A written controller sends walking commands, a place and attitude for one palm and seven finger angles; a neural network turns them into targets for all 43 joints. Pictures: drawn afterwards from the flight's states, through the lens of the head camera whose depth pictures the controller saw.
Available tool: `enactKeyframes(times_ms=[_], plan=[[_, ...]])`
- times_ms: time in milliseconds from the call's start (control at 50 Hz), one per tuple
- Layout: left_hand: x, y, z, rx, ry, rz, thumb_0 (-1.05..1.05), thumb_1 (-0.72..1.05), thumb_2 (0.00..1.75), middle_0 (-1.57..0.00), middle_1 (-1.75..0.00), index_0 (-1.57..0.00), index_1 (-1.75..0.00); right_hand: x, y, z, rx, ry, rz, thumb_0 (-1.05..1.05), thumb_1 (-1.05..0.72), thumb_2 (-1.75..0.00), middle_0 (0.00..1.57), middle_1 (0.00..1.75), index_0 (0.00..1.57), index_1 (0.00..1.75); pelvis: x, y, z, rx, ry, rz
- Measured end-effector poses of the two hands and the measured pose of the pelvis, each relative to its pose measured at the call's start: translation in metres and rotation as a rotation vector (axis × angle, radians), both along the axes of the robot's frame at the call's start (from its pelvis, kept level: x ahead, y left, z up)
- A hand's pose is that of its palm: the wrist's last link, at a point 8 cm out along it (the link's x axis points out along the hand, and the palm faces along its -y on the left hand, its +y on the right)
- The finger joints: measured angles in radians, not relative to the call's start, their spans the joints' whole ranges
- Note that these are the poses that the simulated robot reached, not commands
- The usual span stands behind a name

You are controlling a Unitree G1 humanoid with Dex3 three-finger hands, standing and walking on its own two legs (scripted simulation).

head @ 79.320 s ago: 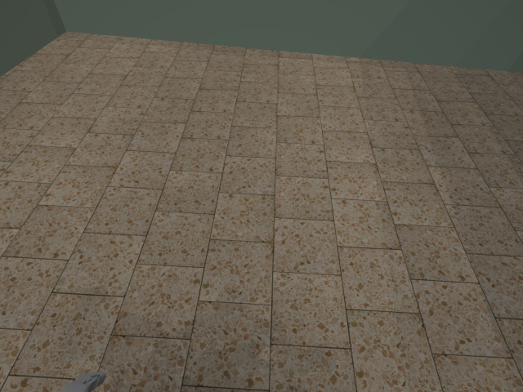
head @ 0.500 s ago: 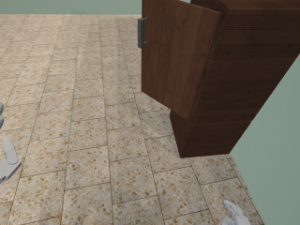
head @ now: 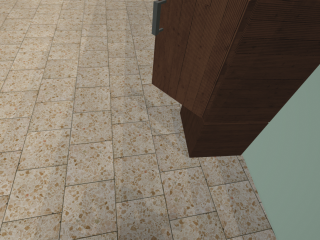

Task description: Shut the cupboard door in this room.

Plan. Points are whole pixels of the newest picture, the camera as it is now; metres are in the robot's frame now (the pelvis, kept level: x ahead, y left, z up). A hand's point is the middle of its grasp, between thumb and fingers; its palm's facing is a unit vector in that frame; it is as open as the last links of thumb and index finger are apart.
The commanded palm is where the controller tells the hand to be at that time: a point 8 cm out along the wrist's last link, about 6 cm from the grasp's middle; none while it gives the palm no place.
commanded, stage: let the arm hang, fingers relaxed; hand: left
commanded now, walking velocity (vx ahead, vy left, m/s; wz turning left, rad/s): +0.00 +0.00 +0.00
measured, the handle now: (159, 17) +0.97 +0.05 +0.09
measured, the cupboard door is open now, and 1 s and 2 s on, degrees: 42 42 42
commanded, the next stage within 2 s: look to check the result in 0.74 s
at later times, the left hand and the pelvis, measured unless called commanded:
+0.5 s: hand out of the picture +0.03 +0.23 -0.16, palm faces -0.03 -0.96 -0.29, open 7.4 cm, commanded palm none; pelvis +0.01 +0.01 +0.01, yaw -1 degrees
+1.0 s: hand out of the picture +0.07 +0.23 -0.16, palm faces -0.04 -0.96 -0.28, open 7.4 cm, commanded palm none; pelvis +0.03 +0.01 +0.01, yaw -1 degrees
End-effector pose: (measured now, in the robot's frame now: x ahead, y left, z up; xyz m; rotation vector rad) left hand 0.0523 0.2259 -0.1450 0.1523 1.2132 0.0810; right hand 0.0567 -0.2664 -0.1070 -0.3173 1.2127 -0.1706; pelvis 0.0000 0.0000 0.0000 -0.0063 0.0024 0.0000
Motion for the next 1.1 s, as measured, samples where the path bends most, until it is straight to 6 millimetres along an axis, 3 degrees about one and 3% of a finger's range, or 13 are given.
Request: enactKeyframes(times_ms=[120,240,400,660,800,1100], plan=[[-0.049,0.022,0.001,0.037,0.158,0.027,0.00,0.95,0.90,-0.21,-0.30,-0.21,-0.30,-0.053,0.007,-0.008,0.014,0.152,-0.071,0.01,-0.91,-0.90,0.20,0.30,0.20,0.29,0.000,0.003,0.005,-0.013,-0.009,0.000],[-0.064,0.046,0.016,0.111,0.210,0.041,0.00,0.92,0.90,-0.21,-0.30,-0.20,-0.30,-0.066,0.023,-0.021,0.071,0.169,-0.102,0.01,-0.91,-0.90,0.20,0.30,0.20,0.29,0.001,0.010,0.007,-0.009,-0.017,-0.010],[-0.043,0.058,0.026,0.159,0.160,0.033,0.01,0.91,0.90,-0.20,-0.30,-0.20,-0.30,-0.050,0.034,-0.030,0.116,0.120,-0.104,0.00,-0.91,-0.90,0.20,0.30,0.20,0.29,0.003,0.012,0.009,0.000,-0.021,-0.022],[0.002,0.032,0.016,0.082,0.072,-0.005,0.01,0.90,0.90,-0.20,-0.30,-0.20,-0.30,-0.021,0.017,-0.016,0.062,0.061,-0.100,0.00,-0.91,-0.90,0.20,0.30,0.20,0.29,0.012,0.010,0.011,0.003,-0.023,-0.026],[0.009,0.030,0.014,0.071,0.083,-0.008,0.01,0.90,0.90,-0.21,-0.30,-0.20,-0.30,-0.015,0.009,-0.011,0.037,0.070,-0.098,0.00,-0.91,-0.90,0.20,0.30,0.20,0.29,0.018,0.009,0.012,0.002,-0.019,-0.024],[0.016,0.054,0.026,0.145,0.110,0.010,0.01,0.90,0.90,-0.20,-0.30,-0.20,-0.30,0.005,0.006,-0.015,0.047,0.077,-0.080,0.00,-0.91,-0.90,0.20,0.30,0.20,0.29,0.031,0.007,0.013,0.005,-0.017,-0.019]])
